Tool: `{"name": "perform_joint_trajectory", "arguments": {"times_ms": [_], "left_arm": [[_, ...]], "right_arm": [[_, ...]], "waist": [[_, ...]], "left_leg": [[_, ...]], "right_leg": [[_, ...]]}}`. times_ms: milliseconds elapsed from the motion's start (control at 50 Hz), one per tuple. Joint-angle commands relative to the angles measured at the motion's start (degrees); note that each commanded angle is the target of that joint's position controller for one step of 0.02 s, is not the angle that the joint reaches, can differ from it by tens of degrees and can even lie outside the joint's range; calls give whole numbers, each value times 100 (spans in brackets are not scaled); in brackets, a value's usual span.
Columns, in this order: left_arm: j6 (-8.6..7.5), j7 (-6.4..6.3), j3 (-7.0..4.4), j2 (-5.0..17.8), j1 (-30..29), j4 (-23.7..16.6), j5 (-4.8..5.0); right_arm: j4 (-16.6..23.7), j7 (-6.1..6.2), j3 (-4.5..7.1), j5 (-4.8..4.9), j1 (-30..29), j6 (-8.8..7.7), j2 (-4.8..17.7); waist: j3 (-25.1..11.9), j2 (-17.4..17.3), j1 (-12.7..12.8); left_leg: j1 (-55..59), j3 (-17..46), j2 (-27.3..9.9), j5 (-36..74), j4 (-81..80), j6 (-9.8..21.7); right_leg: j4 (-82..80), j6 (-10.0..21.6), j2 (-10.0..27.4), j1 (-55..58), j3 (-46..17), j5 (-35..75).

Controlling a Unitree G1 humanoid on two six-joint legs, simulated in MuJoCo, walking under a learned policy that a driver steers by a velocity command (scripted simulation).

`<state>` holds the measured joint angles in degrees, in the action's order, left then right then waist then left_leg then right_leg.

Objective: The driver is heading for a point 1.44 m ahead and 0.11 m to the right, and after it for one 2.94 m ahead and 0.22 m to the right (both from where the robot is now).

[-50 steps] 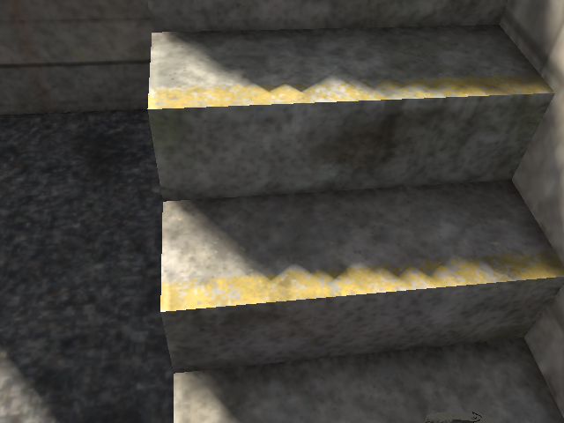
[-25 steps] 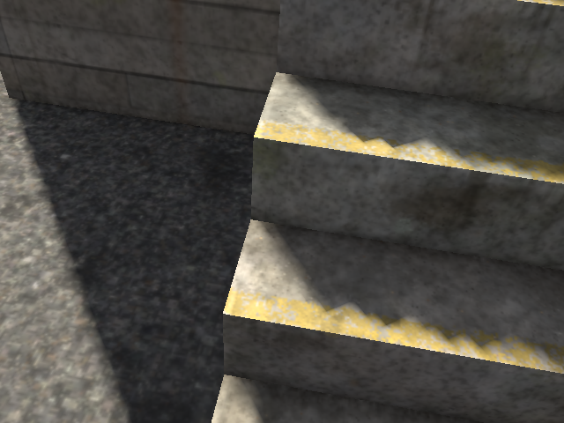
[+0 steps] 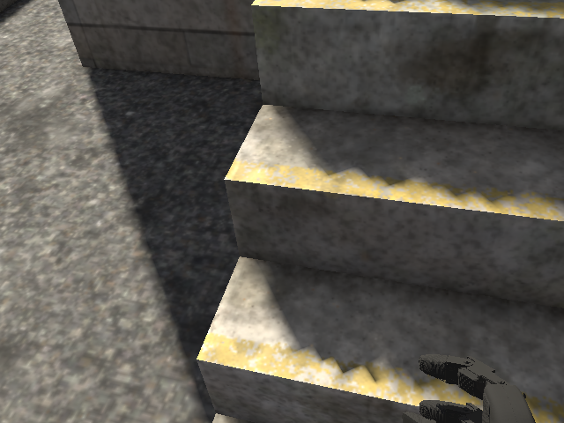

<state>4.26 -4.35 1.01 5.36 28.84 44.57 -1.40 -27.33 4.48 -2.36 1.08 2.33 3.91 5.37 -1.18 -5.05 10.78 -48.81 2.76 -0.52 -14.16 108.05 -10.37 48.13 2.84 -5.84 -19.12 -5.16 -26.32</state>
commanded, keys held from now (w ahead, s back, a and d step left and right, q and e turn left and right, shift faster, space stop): e+shift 0.20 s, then w+e+shift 0.20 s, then w+shift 0.02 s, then w+q+shift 0.18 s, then q+shift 0.40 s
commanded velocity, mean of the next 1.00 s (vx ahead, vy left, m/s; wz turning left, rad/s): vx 0.28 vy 0.15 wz -0.19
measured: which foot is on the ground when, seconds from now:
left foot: up 0.00-0.10, down 0.12-0.50, up 0.52-0.74, down 0.76-1.00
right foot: down 0.00-0.14, up 0.16-0.46, down 0.48-0.76, up 0.78-1.00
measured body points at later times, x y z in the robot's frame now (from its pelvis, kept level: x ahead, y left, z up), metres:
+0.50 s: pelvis -0.05 -0.07 +0.00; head -0.06 -0.13 +0.45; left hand +0.17 +0.11 -0.07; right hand +0.02 -0.32 -0.11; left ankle +0.01 +0.10 -0.70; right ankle -0.13 -0.20 -0.68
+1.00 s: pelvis -0.11 -0.06 +0.01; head -0.09 -0.07 +0.46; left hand +0.18 +0.09 -0.03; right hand -0.07 -0.31 -0.11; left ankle +0.02 +0.01 -0.70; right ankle -0.20 -0.20 -0.49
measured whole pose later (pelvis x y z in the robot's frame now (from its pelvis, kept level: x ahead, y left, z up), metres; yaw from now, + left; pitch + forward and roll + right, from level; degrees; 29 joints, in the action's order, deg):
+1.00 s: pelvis -0.11 -0.06 +0.01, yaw -9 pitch +1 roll +0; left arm 0.7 -0.8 1.1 12.1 3.0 26.3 -0.5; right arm -31.4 5.1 -4.3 -0.7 20.9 6.9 12.9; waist 1.0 -0.2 -4.3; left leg -29.9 11.9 10.8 -9.9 39.7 3.5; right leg 104.2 -4.0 -6.8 -39.2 -7.6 -14.5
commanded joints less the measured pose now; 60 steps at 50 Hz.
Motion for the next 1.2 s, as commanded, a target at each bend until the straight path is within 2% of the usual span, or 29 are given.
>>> {"name": "perform_joint_trajectory", "arguments": {"times_ms": [20, 80, 120, 140, 160, 180, 200, 280, 400, 460, 500, 520, 540, 560, 580, 600, 640, 660, 720, 740, 760, 780, 800, 820, 860, 940, 1060, 1160, 1200], "left_arm": [[-142, -344, -463, 1438, -763, -1152, 59], [291, -543, -581, 1361, -347, -1091, 298], [41, -208, -528, 1142, -166, -1013, 305], [8, -161, -495, 864, -358, -1068, 371], [-79, -239, -475, 861, -768, -1260, 670], [-112, -229, -562, 1141, -815, -1189, 453], [-88, -139, -565, 1166, -914, -1143, 389], [-144, 176, -397, 1103, -1785, -1850, 147], [-18, -78, -453, 1509, -907, -1611, 92], [-84, -136, -161, 1068, -448, -1527, -13], [-361, 139, -306, 1383, 652, -647, -246], [-608, 320, -432, 2179, 19, -575, -248], [-783, 257, -404, 2205, -960, -925, -334], [-794, 113, -401, 2091, -942, -973, -419], [-749, 15, -485, 2420, -1701, -1145, -427], [-692, -63, -528, 2390, -1950, -1262, -206], [-716, -191, -468, 1838, -2141, -1486, -45], [-732, -166, -495, 1889, -2515, -1644, -10], [-605, -94, -504, 1886, -3589, -1867, -17], [-572, -33, -365, 1486, -3389, -1604, 16], [-506, 21, -197, 1047, -3078, -1496, -15], [-435, 176, -51, 508, -3226, -1749, -83], [-434, 205, -45, 537, -2191, -1903, -38], [-455, 247, -140, 828, -1751, -1852, -32], [-518, 287, -216, 1308, -2393, -2030, -15], [-463, 360, -253, 1362, -2359, -2176, 74], [-117, 205, -338, 1288, -1966, -1883, 118], [-62, 186, -382, 1246, -633, -977, 140], [-50, 316, -345, 1259, -535, -435, -41]], "right_arm": [[783, -32, 398, -8, -1575, -32, 574], [-41, -265, 472, 235, -1005, -33, 576], [-610, -281, 604, 208, -159, -71, 796], [-851, -317, 610, -3, 482, -117, 1008], [-802, -349, 645, -436, 554, -285, 1280], [-490, -246, 467, -592, 150, -419, 781], [-355, -122, 333, -573, -45, -390, 427], [-487, 214, 392, -472, 518, -309, 1123], [65, -47, 274, -499, 47, -289, 1525], [363, -193, 190, -226, -128, -220, 1264], [756, -202, -91, -64, -1166, -265, 696], [1060, -221, -66, -441, -532, -233, 728], [670, -319, 14, -254, 1082, -302, 772], [441, -346, 153, -74, 1459, -355, 1129], [541, -270, 353, -96, 1801, -191, 1554], [498, -199, 408, -220, 1944, 41, 1785], [569, -220, 484, -474, 1303, 312, 1919], [574, -299, 436, -470, 1440, 364, 1823], [-37, -307, 412, -487, 2933, 337, 1670], [-272, -224, 425, -159, 2885, 335, 1527], [-353, -179, 479, -91, 2277, 335, 1642], [-81, -181, 387, -335, 1656, 279, 1570], [338, -75, 279, -503, 1198, 197, 2047], [519, 10, 347, -439, 862, 156, 2238], [484, 128, 324, -293, 821, 33, 1966], [449, 281, 297, -230, 999, -37, 1785], [505, 372, 469, -226, 1108, -68, 1752], [551, 321, 596, 283, 82, 34, 1468], [658, 352, 679, 264, 371, 291, 1302]], "waist": [[746, 1205, -534], [1039, 1911, -533], [440, 1359, -749], [108, 422, -1009], [-208, -1597, -1289], [-290, -959, -1021], [-324, -451, -1045], [-176, 160, -1091], [-232, -354, -826], [-159, -255, -658], [454, 1060, -38], [282, 2651, -949], [-1005, 2400, -1732], [-1540, 2067, -1635], [-1594, 2252, -2135], [-1159, 2265, -2184], [-403, 1767, -2014], [-229, 1927, -2271], [-1099, 1854, -2708], [-1006, 1353, -2452], [-409, -197, -2076], [104, -887, -1600], [-186, -996, -824], [121, -733, -728], [641, 397, -936], [-251, 297, -1025], [-456, -62, -1253], [-254, -499, -643], [-161, -474, -1061]], "left_leg": [[292, 364, 243, -117, -3553, -22], [1542, -242, 551, -1516, -7892, 422], [3493, 167, 372, -811, -8851, 873], [4864, 995, -609, 640, -8342, 1478], [4708, 2790, -2355, 2419, -8773, 2871], [4412, 2632, -2480, 2822, -8777, 3125], [3871, 1775, -2031, 2213, -8683, 2939], [4041, 1126, -1511, -1038, -8495, 2278], [3214, -151, -1544, -194, -8352, 2195], [2316, -735, -1143, -507, -7332, 1759], [1869, -1371, -264, -467, -4425, 1320], [360, -1226, 193, -2463, -2771, 935], [334, -356, 380, -2394, -1673, 490], [493, 210, 521, -1977, -1238, 337], [731, 663, 320, -1668, -488, 277], [386, 576, 298, -1524, -355, 264], [237, 714, 42, -992, -1606, 513], [477, 502, 17, -1369, -2830, 539], [2830, 22, -274, -479, -6146, 1166], [3253, -496, 248, 426, -7450, 1503], [3333, -264, 513, 1415, -7972, 1945], [2650, 982, 589, 2879, -7348, 2305], [1778, 3551, -246, 220, -8728, 2902], [1383, 4440, -706, -2318, -9362, 2972], [1463, 4428, -751, -2606, -8799, 2737], [2445, 3797, -256, -1943, -8511, 2479], [2598, 3741, -164, -1080, -8610, 2291], [1878, 2458, 856, -573, -8466, 1345], [1980, 2727, 1025, -810, -8009, 981]], "right_leg": [[-2859, 1284, 1430, 17, -3921, -1598], [-2692, 873, 837, 371, -2826, -1613], [-1592, 627, 448, -588, -2262, -988], [-271, 165, -65, -2296, -1357, -1049], [2257, -290, -515, -3229, -106, -1488], [3965, -670, 338, -3243, -401, -1100], [4851, -777, 533, -2820, -371, -700], [5993, -806, 693, -4081, -266, 1300], [4125, -965, 1140, -2447, 351, 1476], [736, -253, 1360, -398, 282, 2011], [-3462, -114, 1064, 910, 835, 5605], [-2134, -348, 1369, 1950, 31, 9703], [-1201, 48, 2304, 2390, -819, 10992], [-1324, 409, 2654, 2240, -1145, 9315], [-1429, 483, 2786, 1777, -1246, 8557], [-1595, 751, 3074, 1463, -1352, 7871], [-1910, 554, 2711, 1004, -727, 5343], [-1840, 431, 2643, 1081, -300, 6068], [-921, 285, 2355, 914, 493, 7015], [-101, 338, 1808, 750, 852, 5671], [1365, 145, 1005, -234, 1159, 1491], [4223, -168, 131, -1292, 761, -2], [5380, -284, -179, -1471, -62, 34], [5797, -422, -88, -1905, -352, 381], [6308, -612, 95, -2699, -626, 803], [5987, -689, 66, -2451, -606, 1422], [4877, -793, 77, -1636, -661, 1198], [-35, -696, 356, 530, -427, 1190], [-2047, -521, 715, 902, -420, 1823]]}}
Next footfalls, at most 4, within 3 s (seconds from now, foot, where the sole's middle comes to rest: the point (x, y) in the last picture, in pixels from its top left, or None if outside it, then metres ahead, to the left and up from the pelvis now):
0.12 left None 0.05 0.09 -0.74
0.48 right None -0.11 -0.22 -0.74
0.76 left None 0.06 -0.01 -0.74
1.30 right None -0.26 -0.26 -0.94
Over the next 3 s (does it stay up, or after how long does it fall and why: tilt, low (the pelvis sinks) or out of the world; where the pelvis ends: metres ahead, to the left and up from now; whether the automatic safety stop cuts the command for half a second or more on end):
stays up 0.17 0.16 0.07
